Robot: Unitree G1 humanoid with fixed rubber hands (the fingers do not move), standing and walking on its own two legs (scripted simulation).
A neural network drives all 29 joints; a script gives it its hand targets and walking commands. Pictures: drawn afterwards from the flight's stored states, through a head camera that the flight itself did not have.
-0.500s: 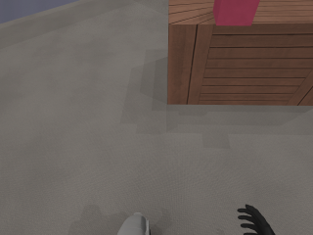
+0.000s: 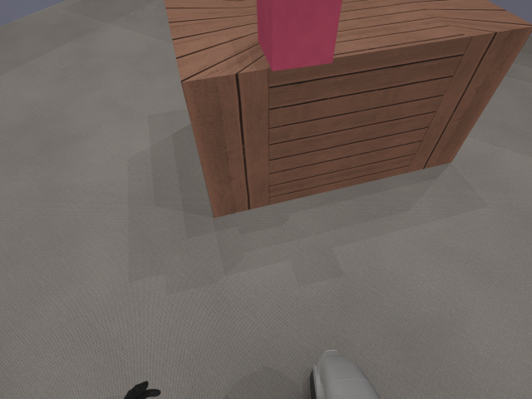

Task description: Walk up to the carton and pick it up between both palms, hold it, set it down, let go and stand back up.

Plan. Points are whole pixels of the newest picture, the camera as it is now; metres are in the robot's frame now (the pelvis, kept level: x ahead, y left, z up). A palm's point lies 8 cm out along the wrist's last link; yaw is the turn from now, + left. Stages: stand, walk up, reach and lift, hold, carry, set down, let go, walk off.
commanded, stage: walk up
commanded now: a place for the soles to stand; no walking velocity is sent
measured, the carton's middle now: (295, 11) +1.12 -0.16 +0.06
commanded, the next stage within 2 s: none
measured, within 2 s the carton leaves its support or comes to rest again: neither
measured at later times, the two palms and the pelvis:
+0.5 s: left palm (135, 346) +0.24 +0.24 -0.11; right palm (420, 283) +0.30 -0.28 -0.10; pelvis +0.22 -0.02 +0.00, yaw -6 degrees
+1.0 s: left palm (166, 211) +0.53 +0.22 -0.12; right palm (405, 268) +0.33 -0.26 -0.09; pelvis +0.40 -0.01 +0.00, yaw -6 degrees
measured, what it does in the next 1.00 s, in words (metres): walks ahead: right foot, then left foot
